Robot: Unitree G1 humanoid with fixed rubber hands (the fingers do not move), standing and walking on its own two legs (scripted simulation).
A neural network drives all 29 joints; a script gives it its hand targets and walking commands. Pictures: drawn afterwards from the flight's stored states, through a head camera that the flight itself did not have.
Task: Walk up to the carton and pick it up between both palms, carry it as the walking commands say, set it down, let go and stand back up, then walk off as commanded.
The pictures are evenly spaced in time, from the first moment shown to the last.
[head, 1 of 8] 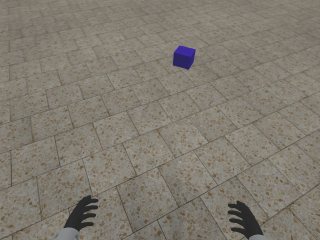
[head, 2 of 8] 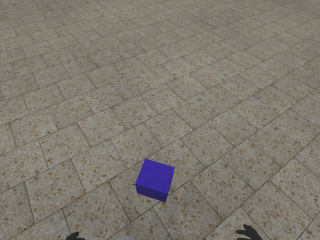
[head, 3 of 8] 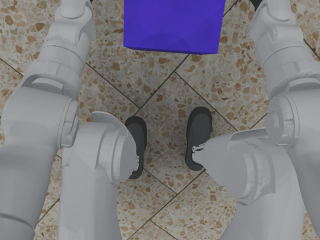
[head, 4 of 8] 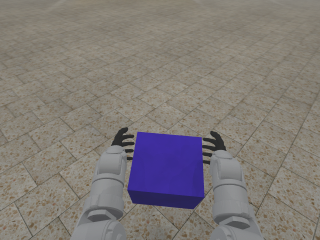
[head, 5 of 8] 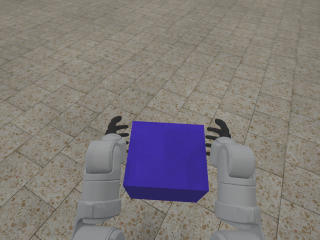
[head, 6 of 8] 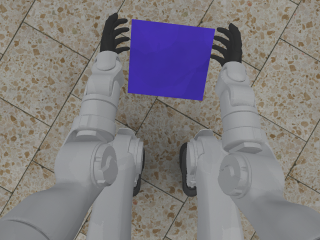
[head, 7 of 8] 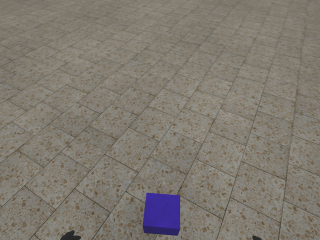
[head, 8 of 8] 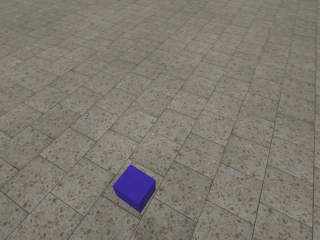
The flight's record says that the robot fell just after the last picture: no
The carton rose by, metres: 0.71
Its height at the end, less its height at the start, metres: +0.00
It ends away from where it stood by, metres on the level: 5.00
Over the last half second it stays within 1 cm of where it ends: yes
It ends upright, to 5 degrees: yes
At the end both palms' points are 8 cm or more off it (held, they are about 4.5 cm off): yes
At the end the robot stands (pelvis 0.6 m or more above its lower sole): yes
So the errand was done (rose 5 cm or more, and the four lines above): yes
